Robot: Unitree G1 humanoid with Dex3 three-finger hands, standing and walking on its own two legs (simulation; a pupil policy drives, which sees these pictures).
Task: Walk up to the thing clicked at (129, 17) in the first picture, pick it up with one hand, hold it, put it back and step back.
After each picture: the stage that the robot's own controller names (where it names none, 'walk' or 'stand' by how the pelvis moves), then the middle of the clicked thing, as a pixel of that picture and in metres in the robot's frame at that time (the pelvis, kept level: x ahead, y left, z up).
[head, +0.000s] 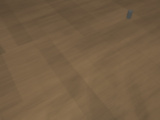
stand; (129, 14) +2.07 -0.66 -0.72
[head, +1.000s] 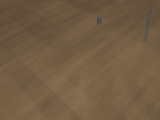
walk; (99, 20) +2.01 -0.11 -0.69
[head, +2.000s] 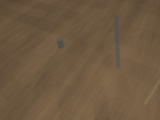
walk; (60, 43) +1.38 +0.36 -0.71
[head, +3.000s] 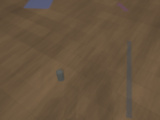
walk; (60, 75) +0.93 +0.31 -0.72
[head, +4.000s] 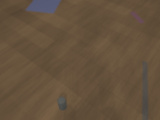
walk; (62, 103) +0.59 +0.21 -0.69
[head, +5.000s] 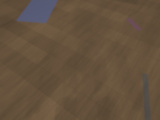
stand; out of the picture +0.41 +0.23 -0.70
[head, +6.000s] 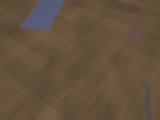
stand; out of the picture +0.37 +0.21 -0.72
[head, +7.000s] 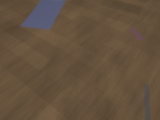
stand; out of the picture +0.39 +0.21 -0.73
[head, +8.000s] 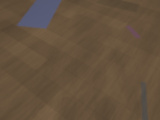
stand; out of the picture +0.38 +0.23 -0.73
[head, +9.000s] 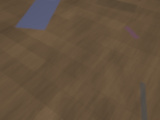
stand; out of the picture +0.38 +0.23 -0.73
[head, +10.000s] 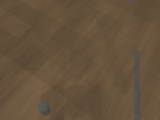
go down; (44, 109) +0.40 +0.24 -0.63
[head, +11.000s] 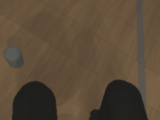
go down; (14, 58) +0.45 +0.27 -0.29
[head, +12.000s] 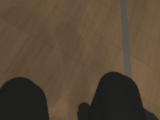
close in; out of the picture +0.44 +0.29 -0.25
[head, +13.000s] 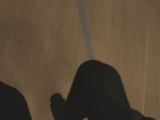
close; out of the picture +0.43 +0.32 -0.22
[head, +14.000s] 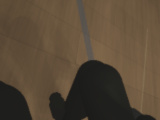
lift; out of the picture +0.42 +0.32 -0.22
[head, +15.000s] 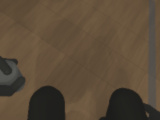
lift; (10, 77) +0.33 +0.26 -0.06
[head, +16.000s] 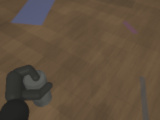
hold; (38, 89) +0.33 +0.17 +0.05
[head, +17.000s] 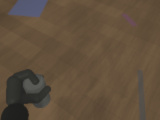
hold; (37, 91) +0.33 +0.17 +0.00
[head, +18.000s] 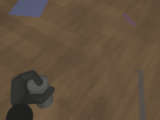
crouch; (41, 92) +0.33 +0.16 +0.00
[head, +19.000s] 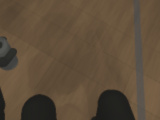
crouch; (3, 54) +0.44 +0.25 -0.09
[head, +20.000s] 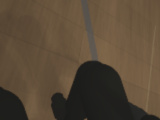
lower; out of the picture +0.42 +0.32 -0.23
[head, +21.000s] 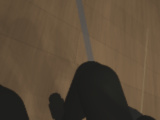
lower; out of the picture +0.41 +0.33 -0.22
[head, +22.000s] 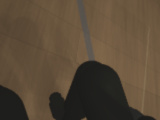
lower; out of the picture +0.41 +0.33 -0.22
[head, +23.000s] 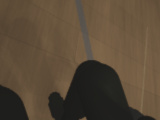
lower; out of the picture +0.42 +0.33 -0.22
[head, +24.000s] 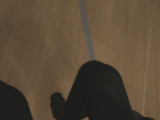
loosen; out of the picture +0.41 +0.32 -0.22
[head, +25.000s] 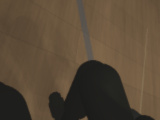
withdraw; out of the picture +0.41 +0.31 -0.23
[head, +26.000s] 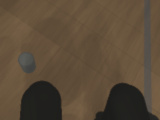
walk; (27, 63) +0.44 +0.25 -0.31
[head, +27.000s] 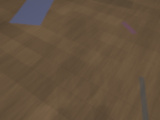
stand; out of the picture +0.37 +0.20 -0.66
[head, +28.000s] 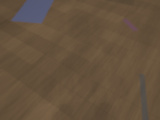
stand; out of the picture +0.38 +0.22 -0.67
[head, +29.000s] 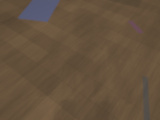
stand; out of the picture +0.39 +0.21 -0.68
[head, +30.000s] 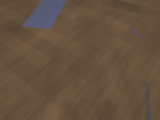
walk; out of the picture +0.39 +0.21 -0.72
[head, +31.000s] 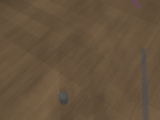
walk; (63, 98) +0.55 +0.17 -0.70
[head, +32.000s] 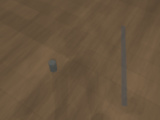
walk; (52, 66) +0.85 +0.28 -0.70
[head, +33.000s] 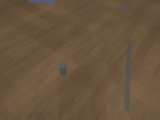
stand; (63, 69) +1.01 +0.22 -0.71
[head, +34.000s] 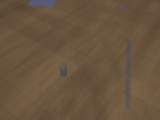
stand; (63, 70) +1.02 +0.22 -0.73
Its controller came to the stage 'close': yes
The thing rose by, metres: 0.72
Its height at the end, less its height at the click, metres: +0.00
